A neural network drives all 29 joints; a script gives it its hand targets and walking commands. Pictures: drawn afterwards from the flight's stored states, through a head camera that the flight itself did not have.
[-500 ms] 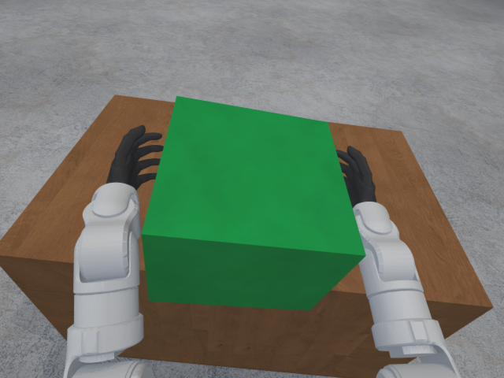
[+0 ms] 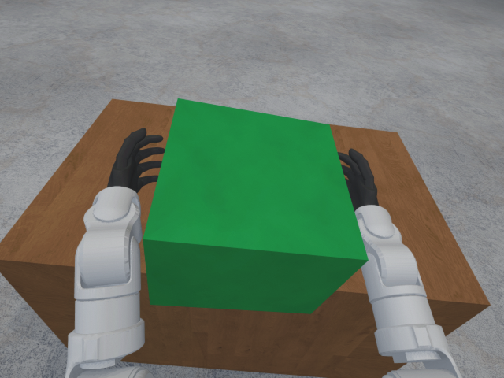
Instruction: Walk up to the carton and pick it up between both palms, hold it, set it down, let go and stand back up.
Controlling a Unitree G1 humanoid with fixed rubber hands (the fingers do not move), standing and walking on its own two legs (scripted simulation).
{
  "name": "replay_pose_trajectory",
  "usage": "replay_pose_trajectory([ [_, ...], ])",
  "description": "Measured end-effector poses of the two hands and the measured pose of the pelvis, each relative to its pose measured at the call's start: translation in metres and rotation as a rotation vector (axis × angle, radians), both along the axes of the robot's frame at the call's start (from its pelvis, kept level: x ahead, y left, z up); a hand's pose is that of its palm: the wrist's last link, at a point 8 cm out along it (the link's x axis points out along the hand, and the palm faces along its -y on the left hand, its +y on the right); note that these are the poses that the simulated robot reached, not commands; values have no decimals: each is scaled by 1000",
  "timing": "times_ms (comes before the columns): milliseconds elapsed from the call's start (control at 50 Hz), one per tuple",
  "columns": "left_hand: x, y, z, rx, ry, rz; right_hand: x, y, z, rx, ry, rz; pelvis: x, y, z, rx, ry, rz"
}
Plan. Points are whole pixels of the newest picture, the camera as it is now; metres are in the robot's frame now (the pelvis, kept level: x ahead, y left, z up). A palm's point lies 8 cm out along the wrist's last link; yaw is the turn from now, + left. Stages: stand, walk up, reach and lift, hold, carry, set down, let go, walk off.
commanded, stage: hold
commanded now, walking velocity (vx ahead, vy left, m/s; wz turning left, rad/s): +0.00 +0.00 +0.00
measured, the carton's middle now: (245, 208) +0.35 +0.00 +0.12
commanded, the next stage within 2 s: none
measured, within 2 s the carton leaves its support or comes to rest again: neither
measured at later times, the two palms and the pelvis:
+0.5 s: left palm (129, 185) +0.34 +0.16 +0.17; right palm (361, 201) +0.35 -0.18 +0.15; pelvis +0.00 -0.01 +0.00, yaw +0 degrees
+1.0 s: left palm (122, 186) +0.34 +0.17 +0.17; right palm (357, 201) +0.34 -0.17 +0.15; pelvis +0.01 +0.00 +0.00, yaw +0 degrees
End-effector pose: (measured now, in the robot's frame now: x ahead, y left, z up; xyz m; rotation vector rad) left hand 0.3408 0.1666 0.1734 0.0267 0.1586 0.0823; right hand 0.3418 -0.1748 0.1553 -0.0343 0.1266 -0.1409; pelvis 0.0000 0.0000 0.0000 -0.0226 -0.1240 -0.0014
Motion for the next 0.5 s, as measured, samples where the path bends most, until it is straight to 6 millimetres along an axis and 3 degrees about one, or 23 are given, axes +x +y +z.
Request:
replay_pose_trajectory([
  [500,3,-3,-2,-6,8,1,4,-3,-2,3,8,1,-1,-6,0,3,8,9],
])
